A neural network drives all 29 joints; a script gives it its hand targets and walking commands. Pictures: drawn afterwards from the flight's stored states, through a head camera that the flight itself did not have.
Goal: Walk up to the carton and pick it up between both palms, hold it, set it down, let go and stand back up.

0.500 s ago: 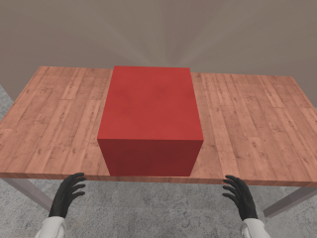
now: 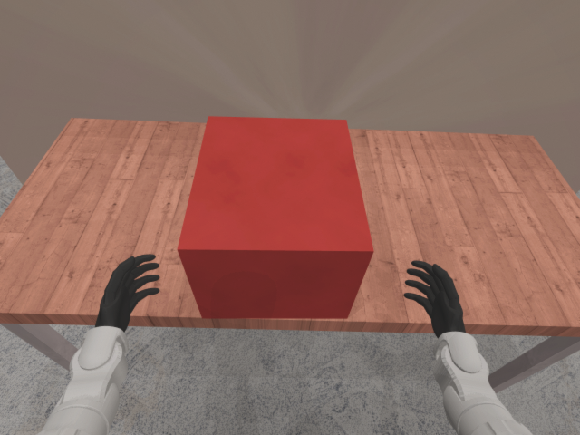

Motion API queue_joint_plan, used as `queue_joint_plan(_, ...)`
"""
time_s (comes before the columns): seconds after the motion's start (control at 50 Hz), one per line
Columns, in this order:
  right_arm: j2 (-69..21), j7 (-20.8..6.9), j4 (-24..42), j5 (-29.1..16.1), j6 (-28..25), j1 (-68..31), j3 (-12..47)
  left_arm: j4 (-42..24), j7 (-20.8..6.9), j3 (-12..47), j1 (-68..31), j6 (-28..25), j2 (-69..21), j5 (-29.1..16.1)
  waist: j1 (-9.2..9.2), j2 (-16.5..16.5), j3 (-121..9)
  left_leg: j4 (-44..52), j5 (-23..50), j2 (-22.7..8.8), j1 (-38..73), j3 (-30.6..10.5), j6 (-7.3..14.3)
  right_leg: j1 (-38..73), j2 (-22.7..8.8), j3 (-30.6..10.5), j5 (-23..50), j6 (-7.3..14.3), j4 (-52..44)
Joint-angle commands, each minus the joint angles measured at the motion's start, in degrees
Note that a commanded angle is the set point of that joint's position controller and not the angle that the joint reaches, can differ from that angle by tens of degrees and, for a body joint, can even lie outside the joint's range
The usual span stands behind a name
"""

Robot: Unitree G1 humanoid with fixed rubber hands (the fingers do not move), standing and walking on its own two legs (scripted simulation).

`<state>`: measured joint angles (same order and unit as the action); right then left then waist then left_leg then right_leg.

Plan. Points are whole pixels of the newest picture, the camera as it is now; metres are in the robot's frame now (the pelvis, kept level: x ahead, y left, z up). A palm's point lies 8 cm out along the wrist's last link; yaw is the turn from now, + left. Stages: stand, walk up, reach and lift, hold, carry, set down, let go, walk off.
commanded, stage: reach and lift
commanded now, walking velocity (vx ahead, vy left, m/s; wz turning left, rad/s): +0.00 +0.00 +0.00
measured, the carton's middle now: (276, 215) +0.51 +0.01 -0.04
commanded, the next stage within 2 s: none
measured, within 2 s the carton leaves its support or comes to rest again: neither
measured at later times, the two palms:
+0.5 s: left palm (127, 247) +0.37 +0.23 +0.06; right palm (445, 259) +0.36 -0.24 +0.05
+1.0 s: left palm (138, 192) +0.44 +0.22 +0.10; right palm (455, 201) +0.42 -0.25 +0.10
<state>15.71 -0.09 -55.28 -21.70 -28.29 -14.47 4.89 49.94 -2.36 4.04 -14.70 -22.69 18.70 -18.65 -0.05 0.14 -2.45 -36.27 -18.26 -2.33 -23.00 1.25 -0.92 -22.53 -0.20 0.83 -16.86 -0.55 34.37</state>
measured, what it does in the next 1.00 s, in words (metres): stands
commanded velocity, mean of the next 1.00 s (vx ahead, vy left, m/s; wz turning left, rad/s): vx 0.00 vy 0.00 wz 0.00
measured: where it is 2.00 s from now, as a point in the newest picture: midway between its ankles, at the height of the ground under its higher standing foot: outside the picture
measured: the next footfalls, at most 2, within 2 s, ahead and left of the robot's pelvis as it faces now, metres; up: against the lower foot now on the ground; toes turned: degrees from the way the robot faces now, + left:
none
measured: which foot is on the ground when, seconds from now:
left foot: down 0.00-1.00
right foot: down 0.00-1.00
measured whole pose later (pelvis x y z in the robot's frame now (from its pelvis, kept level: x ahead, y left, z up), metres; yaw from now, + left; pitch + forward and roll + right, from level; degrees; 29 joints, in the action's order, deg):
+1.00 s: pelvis -0.01 -0.01 +0.00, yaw -1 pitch +16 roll -1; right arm 24.0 0.2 -68.6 -30.9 -8.6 -50.6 12.5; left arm 73.5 -1.7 9.1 -54.9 -9.0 22.2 -23.0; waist -0.5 -0.2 -10.2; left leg -31.3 -13.3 -2.9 -33.6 0.4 -1.5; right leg -33.0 0.9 0.8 -11.2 0.1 28.5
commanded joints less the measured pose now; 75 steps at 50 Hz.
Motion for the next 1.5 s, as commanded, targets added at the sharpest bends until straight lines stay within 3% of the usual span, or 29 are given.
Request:
queue_joint_plan(0.0,9.23,0.08,5.62,-1.59,1.30,-15.41,-1.02,-5.47,-0.06,-2.21,-15.21,1.20,8.56,-0.04,0.12,0.92,-18.40,3.56,21.41,2.59,12.59,-0.43,-2.55,2.79,2.32,0.77,13.50,-0.24,-6.12)
queue_joint_plan(0.28,11.15,0.70,5.10,-3.07,8.33,-28.43,-0.34,-2.02,0.24,-1.94,-31.54,6.11,10.34,-0.33,-0.28,1.17,-23.42,5.81,20.93,2.64,13.23,0.12,-1.70,2.76,1.87,0.86,14.71,-0.93,-8.82)
queue_joint_plan(0.44,12.91,1.26,1.53,-3.69,11.92,-36.30,0.25,4.07,0.35,-0.64,-40.43,8.06,10.73,-1.46,-0.78,1.47,-27.75,5.45,21.54,2.43,12.94,0.07,-1.76,0.72,2.12,1.62,15.19,-0.87,-8.91)
queue_joint_plan(0.74,16.52,0.75,-3.68,-7.80,15.88,-51.54,4.57,12.98,0.43,2.16,-55.38,10.75,12.16,-3.72,-0.41,-0.26,-35.42,4.24,24.94,2.32,10.90,0.12,-1.37,-0.71,2.64,2.36,21.27,-1.71,-7.76)
queue_joint_plan(1.12,19.82,-0.22,-10.17,-9.99,20.52,-68.03,5.91,21.10,0.92,6.93,-72.41,13.20,14.56,-6.62,-1.26,-0.02,-43.23,3.97,22.69,2.38,5.36,0.09,-1.06,-3.01,2.25,2.74,23.94,-2.12,-6.25)
queue_joint_plan(1.3,19.74,-0.84,-15.30,-10.64,20.87,-69.43,6.98,26.08,0.51,8.13,-73.70,13.26,13.58,-5.64,-1.46,0.58,-44.20,3.54,26.91,2.12,4.96,-0.30,-1.54,-2.69,2.26,2.96,28.25,-2.10,-5.96)
queue_joint_plan(1.48,16.92,-0.85,-17.57,-10.46,15.36,-64.80,7.29,28.25,0.23,6.90,-70.58,6.97,11.60,-3.13,-1.32,1.94,-44.05,2.31,29.79,1.98,3.20,-0.03,-2.05,-5.19,1.95,3.42,29.14,-2.20,-4.91)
